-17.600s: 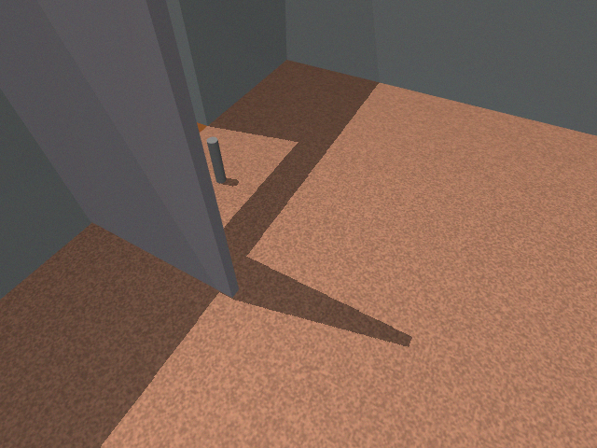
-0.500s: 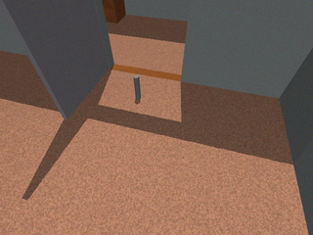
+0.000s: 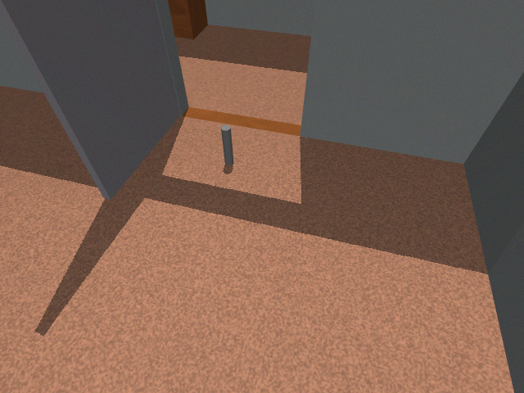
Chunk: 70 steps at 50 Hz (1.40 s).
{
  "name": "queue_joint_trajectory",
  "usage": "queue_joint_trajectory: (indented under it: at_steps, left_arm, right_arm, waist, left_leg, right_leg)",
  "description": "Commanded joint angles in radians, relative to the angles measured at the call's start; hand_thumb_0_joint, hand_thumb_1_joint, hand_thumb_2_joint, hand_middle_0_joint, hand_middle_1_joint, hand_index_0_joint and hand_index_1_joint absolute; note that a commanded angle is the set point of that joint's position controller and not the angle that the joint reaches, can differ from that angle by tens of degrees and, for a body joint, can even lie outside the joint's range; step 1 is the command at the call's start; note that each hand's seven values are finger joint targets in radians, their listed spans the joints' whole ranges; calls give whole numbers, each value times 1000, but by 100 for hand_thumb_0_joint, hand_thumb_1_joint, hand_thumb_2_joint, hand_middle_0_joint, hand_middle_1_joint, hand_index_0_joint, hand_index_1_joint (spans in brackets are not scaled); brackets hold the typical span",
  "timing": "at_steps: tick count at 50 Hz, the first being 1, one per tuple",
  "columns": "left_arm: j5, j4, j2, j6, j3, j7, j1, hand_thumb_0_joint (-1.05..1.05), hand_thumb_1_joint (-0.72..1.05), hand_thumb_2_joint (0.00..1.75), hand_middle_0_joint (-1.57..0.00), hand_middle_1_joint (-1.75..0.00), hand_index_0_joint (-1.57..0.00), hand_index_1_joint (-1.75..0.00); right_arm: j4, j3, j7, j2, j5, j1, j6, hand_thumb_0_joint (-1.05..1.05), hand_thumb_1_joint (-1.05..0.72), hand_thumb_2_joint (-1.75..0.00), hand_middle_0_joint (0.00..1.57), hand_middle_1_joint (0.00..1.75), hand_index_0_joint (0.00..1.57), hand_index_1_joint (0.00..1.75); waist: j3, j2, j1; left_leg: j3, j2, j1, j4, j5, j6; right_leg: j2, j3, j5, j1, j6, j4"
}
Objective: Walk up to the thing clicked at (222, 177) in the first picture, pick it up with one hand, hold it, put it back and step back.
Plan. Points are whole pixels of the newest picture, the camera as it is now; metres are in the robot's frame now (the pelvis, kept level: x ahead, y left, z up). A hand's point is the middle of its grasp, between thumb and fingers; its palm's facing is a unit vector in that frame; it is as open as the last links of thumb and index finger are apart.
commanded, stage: stand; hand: left
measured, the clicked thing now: (227, 146) +1.43 +0.22 -0.66
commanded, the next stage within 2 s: walk up in 0.56 s
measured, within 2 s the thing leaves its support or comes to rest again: neither
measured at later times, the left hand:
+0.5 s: hand out of the picture +0.07 +0.26 -0.16, palm faces -0.01 -0.94 -0.34, open 7.4 cm
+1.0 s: hand out of the picture +0.14 +0.36 -0.17, palm faces +0.02 -0.94 -0.34, open 7.4 cm
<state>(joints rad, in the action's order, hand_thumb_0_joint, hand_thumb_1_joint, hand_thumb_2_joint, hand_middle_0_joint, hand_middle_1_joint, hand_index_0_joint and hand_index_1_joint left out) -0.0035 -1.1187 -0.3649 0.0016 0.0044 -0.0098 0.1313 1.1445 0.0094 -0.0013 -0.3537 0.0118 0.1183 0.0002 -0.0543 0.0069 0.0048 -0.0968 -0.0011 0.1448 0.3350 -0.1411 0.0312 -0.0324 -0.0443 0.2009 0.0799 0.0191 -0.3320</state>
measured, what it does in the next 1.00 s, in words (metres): walks ahead: left foot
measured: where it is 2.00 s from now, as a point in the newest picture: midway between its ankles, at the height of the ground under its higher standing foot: (260, 294)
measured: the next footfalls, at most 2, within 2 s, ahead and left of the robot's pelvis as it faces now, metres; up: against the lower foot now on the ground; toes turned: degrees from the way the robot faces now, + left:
left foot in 0.84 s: +0.16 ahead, +0.19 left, +0.00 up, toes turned +7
right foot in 1.26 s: +0.38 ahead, -0.10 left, +0.00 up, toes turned -5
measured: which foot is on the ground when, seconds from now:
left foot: down 0.00-0.62, up 0.64-0.82, down 0.84-1.00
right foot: down 0.00-0.84, up 0.86-1.00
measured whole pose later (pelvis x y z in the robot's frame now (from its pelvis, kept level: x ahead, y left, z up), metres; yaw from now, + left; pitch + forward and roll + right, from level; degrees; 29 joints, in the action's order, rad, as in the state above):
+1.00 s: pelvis +0.11 +0.06 -0.01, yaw +2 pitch -3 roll +2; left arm -0.01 -1.01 -0.47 -0.01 0.08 -0.08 0.27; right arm 0.97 -0.08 -0.05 -0.40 0.03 0.28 0.07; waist -0.04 0.10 0.00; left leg 0.10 -0.01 0.20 0.51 -0.25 -0.02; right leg -0.04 0.05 0.35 0.42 -0.03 -1.03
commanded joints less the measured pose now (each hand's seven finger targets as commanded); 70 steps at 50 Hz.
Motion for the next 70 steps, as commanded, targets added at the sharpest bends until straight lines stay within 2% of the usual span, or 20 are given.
queue_joint_trajectory:
  at_steps: [1, 27, 28, 29, 31, 32, 40, 41, 42, 43, 44, 46, 48, 59, 62, 63, 64, 65, 67, 70]
  left_arm:
    - [-5, 61, -214, -25, 39, 13, -45, 0, 90, 90, -20, -30, -20, -30]
    - [-4, 58, -215, -25, 40, 14, -27, 0, 90, 90, -20, -30, -20, -30]
    - [-20, 96, -313, -39, 118, -15, 43, 0, 90, 90, -20, -30, -20, -30]
    - [-30, 91, -321, -40, 127, -25, 62, 0, 90, 90, -20, -30, -20, -30]
    - [-35, 115, -371, -51, 158, -25, 121, 0, 90, 90, -20, -30, -20, -30]
    - [-41, 137, -366, -64, 158, -25, 104, 0, 90, 90, -20, -30, -20, -30]
    - [-46, 245, -303, -54, 140, -58, -82, 0, 90, 90, -20, -30, -20, -30]
    - [-48, 240, -246, -45, 119, -60, -14, 0, 90, 90, -20, -30, -20, -30]
    - [-41, 253, -161, -44, 92, -61, 22, 0, 90, 90, -20, -30, -20, -30]
    - [-21, 266, -187, -42, 95, -53, 7, 0, 90, 90, -20, -30, -20, -30]
    - [-22, 266, -266, -44, 99, -47, -13, 0, 90, 90, -20, -30, -20, -30]
    - [2, 204, -293, -47, 108, -52, 93, 0, 90, 90, -20, -30, -20, -30]
    - [-6, 166, -307, -46, 116, -62, 145, 0, 90, 90, -20, -30, -20, -30]
    - [-19, 268, -249, -52, 117, -99, -4, 0, 90, 90, -20, -30, -20, -30]
    - [-19, 226, -271, -72, 139, -76, 168, 0, 90, 90, -20, -30, -20, -30]
    - [-26, 202, -335, -84, 167, -60, 310, 0, 90, 90, -20, -30, -20, -30]
    - [-19, 219, -433, -92, 182, -45, 343, 0, 90, 90, -20, -30, -20, -30]
    - [-1, 237, -439, -88, 177, -43, 306, 0, 90, 90, -20, -30, -20, -30]
    - [14, 259, -368, -89, 155, -34, 217, 0, 90, 90, -20, -30, -20, -30]
    - [10, 285, -309, -99, 132, -32, 158, 0, 90, 90, -20, -30, -20, -30]
  right_arm:
    - [-58, -41, 11, -215, -5, -44, 26, 0, -90, -90, 20, 30, 20, 30]
    - [-68, -39, 13, -214, -5, -38, 25, 0, -90, -90, 20, 30, 20, 30]
    - [-120, -107, -16, -291, 14, 18, 40, 0, -90, -90, 20, 30, 20, 30]
    - [-135, -114, -28, -298, 25, -39, 38, 0, -90, -90, 20, 30, 20, 30]
    - [-217, -110, -38, -238, 29, -177, 38, 0, -90, -90, 20, 30, 20, 30]
    - [-222, -114, -39, -235, 31, -165, 46, 0, -90, -90, 20, 30, 20, 30]
    - [-153, -177, -76, -247, 27, 217, 62, 0, -90, -90, 20, 30, 20, 30]
    - [-122, -196, -61, -289, 33, 305, 70, 0, -90, -90, 20, 30, 20, 30]
    - [-120, -220, -41, -385, 47, 405, 75, 0, -90, -90, 20, 30, 20, 30]
    - [-183, -216, -36, -455, 41, 328, 86, 0, -90, -90, 20, 30, 20, 30]
    - [-219, -212, -37, -458, 8, 209, 88, 0, -90, -90, 20, 30, 20, 30]
    - [-254, -173, -33, -378, 11, 97, 98, 0, -90, -90, 20, 30, 20, 30]
    - [-267, -155, -32, -330, 7, 89, 107, 0, -90, -90, 20, 30, 20, 30]
    - [-299, -159, -35, -343, 8, 148, 109, 0, -90, -90, 20, 30, 20, 30]
    - [-316, -140, -31, -303, 6, 160, 94, 0, -90, -90, 20, 30, 20, 30]
    - [-328, -116, -29, -244, 3, 203, 94, 0, -90, -90, 20, 30, 20, 30]
    - [-363, -96, -29, -189, -14, 222, 97, 0, -90, -90, 20, 30, 20, 30]
    - [-346, -117, -17, -288, -5, 153, 90, 0, -90, -90, 20, 30, 20, 30]
    - [-319, -118, -24, -281, -20, 138, 90, 0, -90, -90, 20, 30, 20, 30]
    - [-293, -118, -45, -262, -8, 197, 82, 0, -90, -90, 20, 30, 20, 30]
  waist:
    - [63, -21, 0]
    - [72, -9, 2]
    - [180, 19, 21]
    - [68, 0, 57]
    - [-99, 181, 137]
    - [-134, 134, 122]
    - [18, 67, -100]
    - [89, -104, -126]
    - [100, -374, -176]
    - [81, -290, -146]
    - [-18, -138, -93]
    - [-56, -105, -5]
    - [-68, -147, 9]
    - [-39, -104, -23]
    - [78, 20, 71]
    - [170, 188, 128]
    - [174, 364, 118]
    - [115, 205, 127]
    - [20, 94, 79]
    - [-25, 150, 21]
  left_leg:
    - [-60, -100, 2, -43, 124, -39]
    - [-57, -100, -13, -31, 143, -42]
    - [-51, -49, 60, 40, -416, -107]
    - [-33, -33, 280, 78, -525, -92]
    - [103, -8, 603, 447, -309, -59]
    - [59, -76, 647, 485, -284, -46]
    - [199, -24, -138, 184, -86, -25]
    - [180, 2, -346, 182, -172, -43]
    - [-153, -180, -392, -13, -566, -105]
    - [-656, -410, -226, -248, -841, -210]
    - [-655, -460, -57, -286, -825, -260]
    - [-362, -362, -9, -196, -640, -238]
    - [-179, -292, 76, -211, -501, -205]
    - [56, -245, 34, -106, -202, -207]
    - [157, -171, 65, 291, 149, -162]
    - [202, -103, 211, 594, 58, -120]
    - [193, 46, 513, 804, -345, -69]
    - [67, -20, 526, 884, -380, -67]
    - [-1, -63, 497, 877, -259, -76]
    - [42, -101, 408, 706, -167, -57]
  right_leg:
    - [-103, 84, -37, 13, -34, 62]
    - [-106, 88, -71, 4, -35, 59]
    - [-66, 59, 419, -87, -82, -12]
    - [-111, 127, 567, -99, -115, 0]
    - [-371, 409, 678, -126, -244, 230]
    - [-449, 465, 575, -119, -297, 260]
    - [-175, 15, 454, 357, -163, -62]
    - [-112, -37, 463, 490, -147, -306]
    - [20, -69, 479, 664, -112, -701]
    - [89, 107, 397, 712, -88, -847]
    - [-6, 235, 309, 649, -89, -847]
    - [-63, 212, 174, 602, -65, -794]
    - [-73, 165, 95, 508, -36, -698]
    - [-54, -29, -20, 307, -41, -293]
    - [18, -79, 37, -1, -72, -171]
    - [-79, 77, 180, -201, -102, -110]
    - [-363, 610, 279, -331, -223, 61]
    - [-424, 696, 245, -216, -304, 87]
    - [-339, 432, 61, -69, -280, 53]
    - [-251, 223, 18, 83, -240, 88]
